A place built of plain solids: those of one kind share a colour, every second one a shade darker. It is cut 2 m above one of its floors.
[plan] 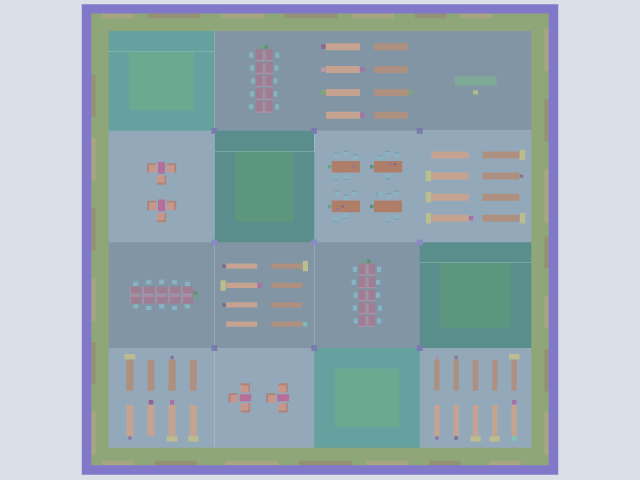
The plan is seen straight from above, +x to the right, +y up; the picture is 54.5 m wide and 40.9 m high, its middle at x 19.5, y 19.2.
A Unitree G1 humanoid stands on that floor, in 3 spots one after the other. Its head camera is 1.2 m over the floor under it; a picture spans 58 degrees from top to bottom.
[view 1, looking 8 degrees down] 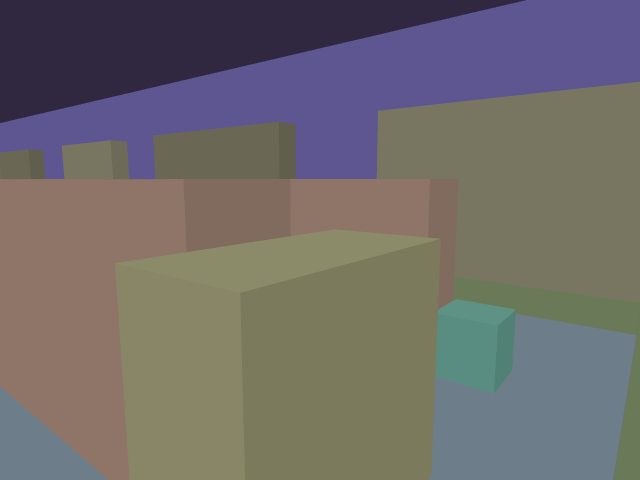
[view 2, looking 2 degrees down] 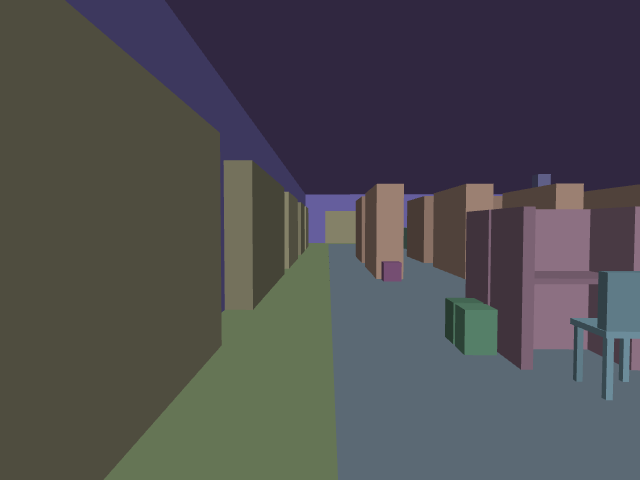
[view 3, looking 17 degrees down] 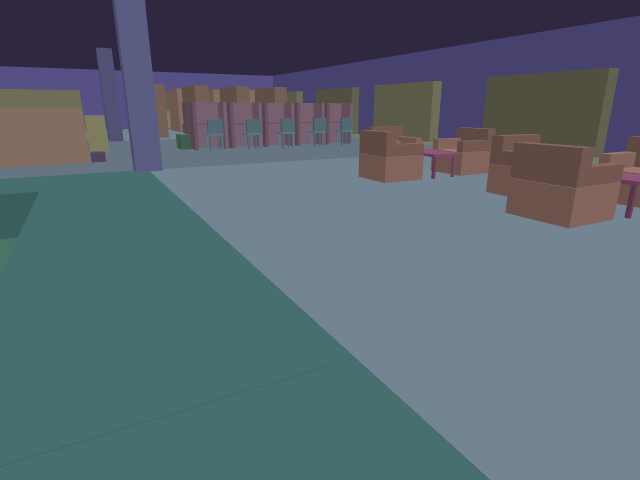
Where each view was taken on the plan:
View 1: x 33.45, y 1.45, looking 38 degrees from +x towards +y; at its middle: trolley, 1.44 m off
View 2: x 10.45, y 37.05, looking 1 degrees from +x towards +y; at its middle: wall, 28.57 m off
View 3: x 11.55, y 28.35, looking -118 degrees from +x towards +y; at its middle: floor_bay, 4.10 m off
